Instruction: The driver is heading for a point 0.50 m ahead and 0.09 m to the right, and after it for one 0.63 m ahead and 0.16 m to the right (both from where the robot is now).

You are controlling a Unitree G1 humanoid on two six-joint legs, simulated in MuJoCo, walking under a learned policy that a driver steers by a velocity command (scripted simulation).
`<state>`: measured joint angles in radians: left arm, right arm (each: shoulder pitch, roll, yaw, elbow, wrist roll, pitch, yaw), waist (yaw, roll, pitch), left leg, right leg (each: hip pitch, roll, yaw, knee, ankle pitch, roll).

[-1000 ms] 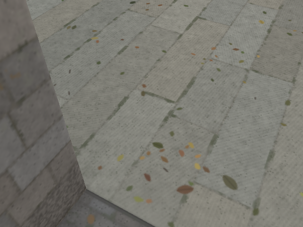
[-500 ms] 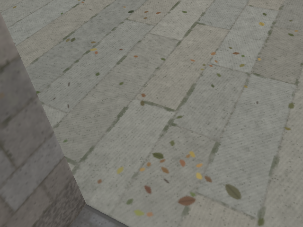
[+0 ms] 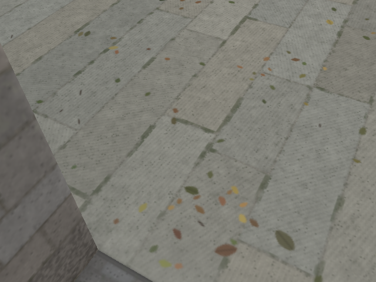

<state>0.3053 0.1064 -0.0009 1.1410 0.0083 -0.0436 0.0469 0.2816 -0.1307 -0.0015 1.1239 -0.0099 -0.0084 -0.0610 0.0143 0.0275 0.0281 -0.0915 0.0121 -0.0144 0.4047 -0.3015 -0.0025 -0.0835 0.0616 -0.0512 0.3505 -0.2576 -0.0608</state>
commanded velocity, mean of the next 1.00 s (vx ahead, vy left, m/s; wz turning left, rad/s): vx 0.20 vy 0.00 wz -0.07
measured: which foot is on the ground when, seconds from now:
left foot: down 0.00-0.50, up 0.52-0.62, down 0.64-1.00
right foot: down 0.00-0.66, up 0.68-1.00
